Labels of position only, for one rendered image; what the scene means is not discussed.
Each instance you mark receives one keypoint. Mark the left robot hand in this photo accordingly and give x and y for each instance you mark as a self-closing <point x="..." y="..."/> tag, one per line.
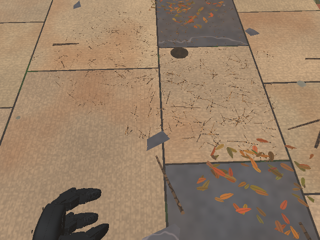
<point x="54" y="224"/>

